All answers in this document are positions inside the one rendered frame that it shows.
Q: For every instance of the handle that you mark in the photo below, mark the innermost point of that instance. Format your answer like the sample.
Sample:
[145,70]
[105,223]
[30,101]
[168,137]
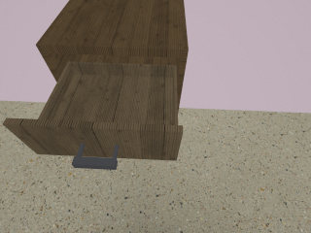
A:
[88,162]

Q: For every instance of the drawer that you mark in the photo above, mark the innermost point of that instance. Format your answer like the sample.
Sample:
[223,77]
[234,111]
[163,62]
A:
[103,104]

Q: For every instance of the cabinet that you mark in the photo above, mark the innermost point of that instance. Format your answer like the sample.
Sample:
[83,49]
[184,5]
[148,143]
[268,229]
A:
[152,32]

